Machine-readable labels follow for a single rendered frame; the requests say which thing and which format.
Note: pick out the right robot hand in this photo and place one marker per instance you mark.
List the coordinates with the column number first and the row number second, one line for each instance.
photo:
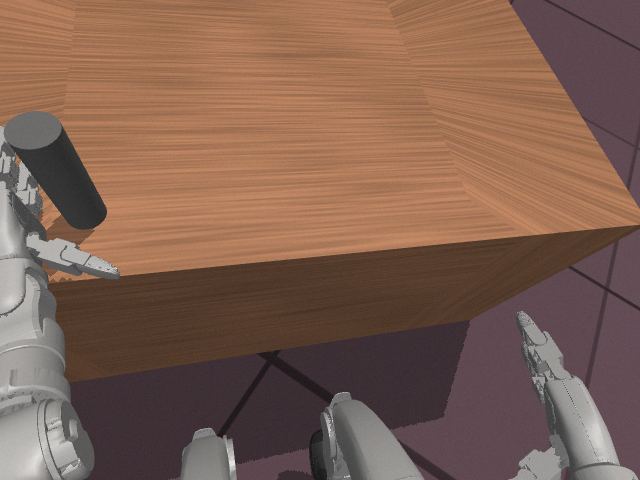
column 579, row 435

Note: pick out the right robot arm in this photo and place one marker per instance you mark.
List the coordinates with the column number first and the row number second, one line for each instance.
column 603, row 471

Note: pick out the left robot hand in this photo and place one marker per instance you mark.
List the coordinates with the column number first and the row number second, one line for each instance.
column 21, row 233

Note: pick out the can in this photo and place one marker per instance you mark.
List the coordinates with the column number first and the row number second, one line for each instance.
column 40, row 141

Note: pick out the left robot arm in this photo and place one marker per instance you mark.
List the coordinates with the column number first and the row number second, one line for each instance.
column 41, row 436

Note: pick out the right robot foot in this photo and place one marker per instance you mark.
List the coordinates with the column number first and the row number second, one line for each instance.
column 316, row 456

